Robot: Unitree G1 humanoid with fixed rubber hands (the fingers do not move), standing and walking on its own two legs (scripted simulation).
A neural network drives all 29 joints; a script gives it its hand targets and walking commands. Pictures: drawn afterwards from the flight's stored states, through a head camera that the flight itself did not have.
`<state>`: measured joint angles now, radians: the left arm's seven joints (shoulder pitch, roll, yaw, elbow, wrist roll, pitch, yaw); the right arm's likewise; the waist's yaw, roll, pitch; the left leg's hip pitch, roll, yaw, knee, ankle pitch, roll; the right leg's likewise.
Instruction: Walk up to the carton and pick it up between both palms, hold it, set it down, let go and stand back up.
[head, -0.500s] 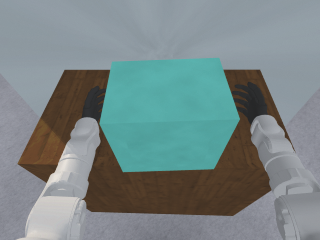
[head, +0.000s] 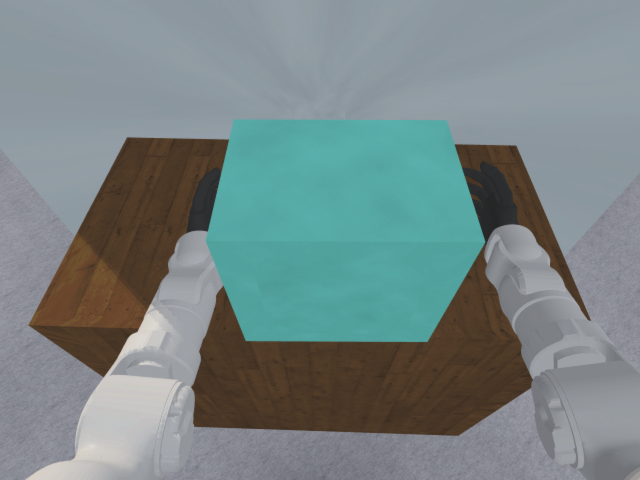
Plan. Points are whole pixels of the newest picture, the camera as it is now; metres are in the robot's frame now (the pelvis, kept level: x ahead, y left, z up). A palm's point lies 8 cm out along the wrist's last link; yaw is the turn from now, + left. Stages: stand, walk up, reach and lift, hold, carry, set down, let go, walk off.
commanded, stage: reach and lift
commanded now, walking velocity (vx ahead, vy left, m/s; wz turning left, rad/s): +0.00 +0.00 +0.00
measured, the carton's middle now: (338, 239) +0.42 +0.04 +0.06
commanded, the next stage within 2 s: none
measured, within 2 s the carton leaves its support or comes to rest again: leaves its support in 1.78 s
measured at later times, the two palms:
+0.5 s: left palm (212, 230) +0.41 +0.21 +0.07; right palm (483, 226) +0.44 -0.14 +0.08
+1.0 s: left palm (210, 238) +0.39 +0.20 +0.07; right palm (487, 232) +0.43 -0.15 +0.08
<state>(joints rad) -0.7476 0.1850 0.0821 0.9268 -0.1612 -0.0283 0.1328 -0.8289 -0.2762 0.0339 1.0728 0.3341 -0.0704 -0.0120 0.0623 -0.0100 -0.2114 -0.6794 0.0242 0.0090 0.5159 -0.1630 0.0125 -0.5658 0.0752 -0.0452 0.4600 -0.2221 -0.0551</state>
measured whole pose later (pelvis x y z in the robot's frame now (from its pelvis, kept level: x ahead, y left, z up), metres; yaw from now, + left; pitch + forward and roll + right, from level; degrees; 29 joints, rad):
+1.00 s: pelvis +0.01 +0.01 +0.01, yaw +0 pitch +14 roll -1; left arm -0.67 0.01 0.32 0.90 0.13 -0.11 0.11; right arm -0.75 -0.14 -0.28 1.05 -0.09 -0.16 0.03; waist 0.08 0.00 -0.18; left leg -0.52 0.00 0.04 0.38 -0.12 0.03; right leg -0.42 0.05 -0.02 0.35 -0.18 -0.04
